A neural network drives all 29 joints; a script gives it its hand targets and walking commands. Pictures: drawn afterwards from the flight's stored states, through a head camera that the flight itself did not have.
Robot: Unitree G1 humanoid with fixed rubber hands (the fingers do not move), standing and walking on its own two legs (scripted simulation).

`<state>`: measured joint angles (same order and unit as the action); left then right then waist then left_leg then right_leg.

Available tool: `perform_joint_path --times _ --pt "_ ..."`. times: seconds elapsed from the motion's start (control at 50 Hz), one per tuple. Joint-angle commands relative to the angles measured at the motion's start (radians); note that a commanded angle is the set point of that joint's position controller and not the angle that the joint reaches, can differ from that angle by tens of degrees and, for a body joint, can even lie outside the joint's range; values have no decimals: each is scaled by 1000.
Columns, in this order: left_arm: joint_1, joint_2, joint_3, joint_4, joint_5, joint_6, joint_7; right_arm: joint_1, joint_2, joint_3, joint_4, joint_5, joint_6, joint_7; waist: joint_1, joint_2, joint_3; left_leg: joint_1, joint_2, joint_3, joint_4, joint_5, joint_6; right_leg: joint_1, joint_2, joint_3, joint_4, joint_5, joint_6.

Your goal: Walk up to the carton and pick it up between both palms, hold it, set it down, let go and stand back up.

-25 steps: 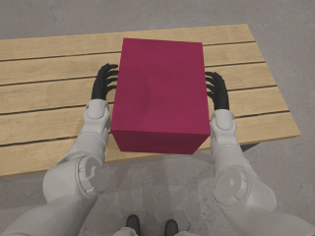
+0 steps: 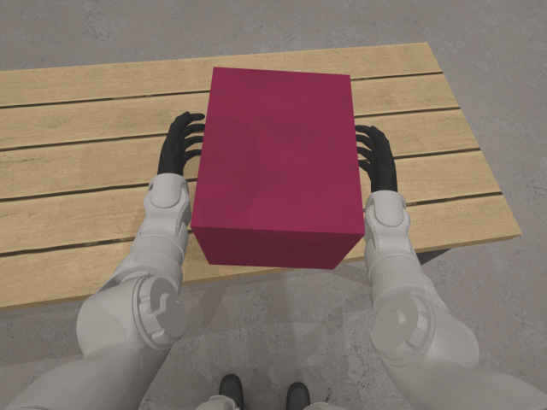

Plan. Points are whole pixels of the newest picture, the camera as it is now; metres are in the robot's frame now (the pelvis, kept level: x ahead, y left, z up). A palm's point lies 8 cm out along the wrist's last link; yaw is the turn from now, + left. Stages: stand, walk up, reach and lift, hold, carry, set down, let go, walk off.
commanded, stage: reach and lift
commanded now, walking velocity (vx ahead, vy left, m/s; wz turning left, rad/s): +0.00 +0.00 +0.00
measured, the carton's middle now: (276, 173) +0.46 +0.00 -0.04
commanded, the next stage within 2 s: none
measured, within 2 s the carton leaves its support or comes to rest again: leaves its support in 1.58 s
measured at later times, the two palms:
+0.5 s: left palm (174, 166) +0.44 +0.16 +0.01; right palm (380, 181) +0.42 -0.15 +0.01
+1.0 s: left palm (173, 174) +0.43 +0.16 +0.01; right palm (380, 187) +0.41 -0.15 +0.01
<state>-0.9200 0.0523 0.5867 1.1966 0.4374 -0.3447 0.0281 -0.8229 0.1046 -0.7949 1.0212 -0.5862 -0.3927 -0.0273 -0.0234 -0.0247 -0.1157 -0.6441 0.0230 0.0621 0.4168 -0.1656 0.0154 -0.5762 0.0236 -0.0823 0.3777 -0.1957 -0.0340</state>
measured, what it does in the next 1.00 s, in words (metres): stands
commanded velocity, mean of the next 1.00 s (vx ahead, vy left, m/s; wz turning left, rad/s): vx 0.00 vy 0.00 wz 0.00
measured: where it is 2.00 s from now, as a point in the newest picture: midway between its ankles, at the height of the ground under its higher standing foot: outside the picture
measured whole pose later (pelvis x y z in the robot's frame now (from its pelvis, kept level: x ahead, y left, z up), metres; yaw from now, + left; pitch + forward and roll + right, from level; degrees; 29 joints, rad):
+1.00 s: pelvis +0.00 +0.00 +0.00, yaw +0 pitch +23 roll -1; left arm -0.89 0.07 0.48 1.28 0.32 -0.41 0.08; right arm -0.79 0.05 -0.68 1.15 -0.49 -0.48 -0.09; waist -0.03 -0.01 -0.16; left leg -0.65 0.03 0.06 0.40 -0.15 0.01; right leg -0.57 0.02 -0.11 0.33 -0.17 -0.04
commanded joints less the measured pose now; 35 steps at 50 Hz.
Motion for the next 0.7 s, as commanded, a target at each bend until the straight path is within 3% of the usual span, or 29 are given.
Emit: perform_joint_path --times 0.0,0.38,0.68 --pt "-444 -469 -165 23 49 -23 -63 -434 474 246 83 -75 -47 117 2 63 -650 421 32 19 70 513 -33 257 -38 -25 47 510 53" --pt "-447 -498 -197 38 34 -36 -60 -438 482 272 110 -71 -69 115 -7 67 -661 397 35 14 60 514 -40 280 -39 -21 48 543 48" --pt "-447 -542 -250 62 8 -79 -52 -463 482 328 151 -51 -135 100 -9 68 -719 380 37 8 59 566 -58 339 -36 -17 55 645 45"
